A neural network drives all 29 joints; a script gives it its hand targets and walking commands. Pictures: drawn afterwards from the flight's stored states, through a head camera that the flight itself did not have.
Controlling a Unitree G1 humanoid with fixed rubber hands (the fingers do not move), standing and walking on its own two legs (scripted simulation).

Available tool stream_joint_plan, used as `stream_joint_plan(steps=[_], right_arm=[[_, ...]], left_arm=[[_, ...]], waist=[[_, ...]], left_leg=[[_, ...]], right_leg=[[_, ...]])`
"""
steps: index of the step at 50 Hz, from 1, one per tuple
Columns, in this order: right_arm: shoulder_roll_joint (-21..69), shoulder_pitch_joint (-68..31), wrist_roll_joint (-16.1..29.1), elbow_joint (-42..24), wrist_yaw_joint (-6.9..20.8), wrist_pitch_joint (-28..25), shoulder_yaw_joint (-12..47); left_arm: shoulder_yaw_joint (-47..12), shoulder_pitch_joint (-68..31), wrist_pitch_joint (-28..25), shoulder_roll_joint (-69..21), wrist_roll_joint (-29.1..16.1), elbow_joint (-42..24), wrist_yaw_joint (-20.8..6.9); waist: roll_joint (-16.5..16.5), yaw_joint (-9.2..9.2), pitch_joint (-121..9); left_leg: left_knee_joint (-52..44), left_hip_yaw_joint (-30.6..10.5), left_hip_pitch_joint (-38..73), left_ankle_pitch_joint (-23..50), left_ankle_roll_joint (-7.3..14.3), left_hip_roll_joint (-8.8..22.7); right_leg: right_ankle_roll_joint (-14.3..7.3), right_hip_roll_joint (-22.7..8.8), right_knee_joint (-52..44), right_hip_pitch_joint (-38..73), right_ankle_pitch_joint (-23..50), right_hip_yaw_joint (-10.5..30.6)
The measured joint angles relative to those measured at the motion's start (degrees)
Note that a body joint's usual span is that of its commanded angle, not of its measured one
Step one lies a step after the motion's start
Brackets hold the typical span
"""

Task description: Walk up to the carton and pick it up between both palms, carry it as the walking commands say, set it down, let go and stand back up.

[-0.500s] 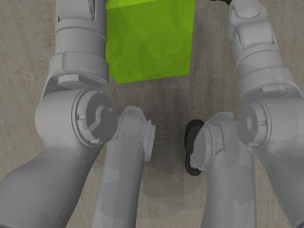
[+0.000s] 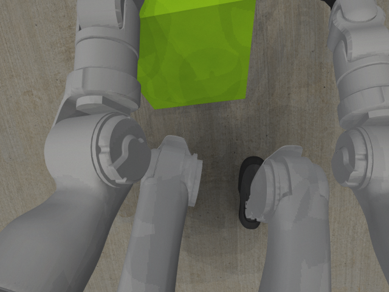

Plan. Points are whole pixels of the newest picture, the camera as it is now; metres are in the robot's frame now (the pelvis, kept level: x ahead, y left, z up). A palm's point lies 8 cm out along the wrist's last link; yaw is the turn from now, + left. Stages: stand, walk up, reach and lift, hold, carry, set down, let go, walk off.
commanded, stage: set down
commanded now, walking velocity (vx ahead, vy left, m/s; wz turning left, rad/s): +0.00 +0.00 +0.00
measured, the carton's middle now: (185, 20) +0.52 +0.07 -0.24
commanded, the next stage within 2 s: let go in 1.72 s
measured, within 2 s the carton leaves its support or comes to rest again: rests again in 1.04 s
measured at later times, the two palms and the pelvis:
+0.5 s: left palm out of the picture +0.59 +0.13 -0.09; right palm out of the picture +0.55 -0.20 -0.18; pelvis +0.00 +0.00 -0.01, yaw -1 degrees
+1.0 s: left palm out of the picture +0.53 +0.19 -0.07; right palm out of the picture +0.58 -0.16 -0.08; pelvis -0.01 +0.00 +0.06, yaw -1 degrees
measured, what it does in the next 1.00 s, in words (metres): rises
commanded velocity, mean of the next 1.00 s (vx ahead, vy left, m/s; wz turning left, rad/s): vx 0.00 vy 0.00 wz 0.00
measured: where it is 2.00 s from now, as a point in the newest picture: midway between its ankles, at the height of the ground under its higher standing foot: (210, 199)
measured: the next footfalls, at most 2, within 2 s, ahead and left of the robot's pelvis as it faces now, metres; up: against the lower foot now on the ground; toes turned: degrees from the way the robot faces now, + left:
none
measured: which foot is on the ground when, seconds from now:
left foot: down 0.00-1.00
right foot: down 0.00-1.00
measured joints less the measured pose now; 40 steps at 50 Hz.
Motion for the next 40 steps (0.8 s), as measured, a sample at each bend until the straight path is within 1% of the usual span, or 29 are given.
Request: stream_joint_plan(steps=[8,13,16,21,25,28,32,37,40], right_arm=[[-3.4,0.5,4.4,0.8,0.0,-0.5,3.7],[-4.7,0.6,7.0,2.0,0.0,-0.5,5.3],[-5.1,0.6,8.0,2.1,0.0,-0.5,6.1],[-6.0,0.2,10.4,2.1,-0.2,-0.5,7.7],[-6.0,-0.7,12.1,2.1,-0.7,-0.5,7.7],[-6.0,-1.9,12.4,2.1,-1.3,-0.2,7.7],[-5.9,-2.4,12.6,0.0,-2.2,0.5,7.7],[-5.7,-2.7,12.3,-4.1,-2.9,2.9,7.7],[-5.8,-3.0,12.1,-7.2,-3.2,5.3,7.7]], left_arm=[[-0.1,0.0,-0.8,0.9,-2.8,2.0,0.0],[-0.5,0.0,-0.9,1.6,-3.2,2.8,-0.1],[-0.6,0.0,-1.2,2.3,-4.2,3.9,-0.1],[-1.0,0.0,-1.2,3.1,-6.5,4.7,-0.1],[-1.4,0.0,-0.8,3.5,-8.9,4.9,0.0],[-1.5,0.0,-0.6,3.5,-10.1,5.0,0.3],[-2.2,0.8,-0.5,3.5,-12.2,5.0,1.4],[-3.5,2.0,0.5,3.6,-14.5,4.5,4.1],[-3.9,2.9,2.8,3.7,-14.9,1.5,6.2]], waist=[[0.1,0.07,-0.1],[0.1,0.16,-0.1],[0.1,0.33,-0.3],[0.3,0.40,-0.3],[0.3,0.42,-0.4],[0.3,0.50,-0.5],[0.3,0.50,-1.0],[0.3,0.50,-1.0],[0.3,0.50,1.8]], left_leg=[[0.7,0.0,0.0,-0.1,0.0,0.1],[1.2,0.1,0.0,-0.3,-0.1,0.4],[1.7,0.1,0.0,-0.7,-0.1,0.6],[1.9,0.1,0.0,-0.8,-0.3,0.8],[1.9,0.1,0.0,-0.8,-0.3,0.8],[1.9,0.1,0.0,-0.8,-0.3,0.8],[1.9,0.1,0.0,-0.9,-0.3,0.8],[1.4,0.1,1.2,-0.9,-0.3,0.9],[-0.2,0.1,4.4,-0.8,-0.3,1.0]], right_leg=[[0.0,0.1,0.6,-0.1,0.0,0.0],[0.0,0.4,1.1,-0.4,0.0,-0.1],[0.0,0.7,1.6,-0.6,0.1,-0.1],[0.0,0.8,1.9,-0.7,0.1,-0.2],[0.0,0.8,1.9,-0.8,0.1,-0.2],[0.0,0.8,1.9,-0.8,0.1,-0.2],[0.0,0.8,1.9,-0.8,0.1,-0.2],[0.0,0.8,1.3,0.4,0.1,-0.1],[0.0,0.9,-0.2,3.7,0.1,0.1]])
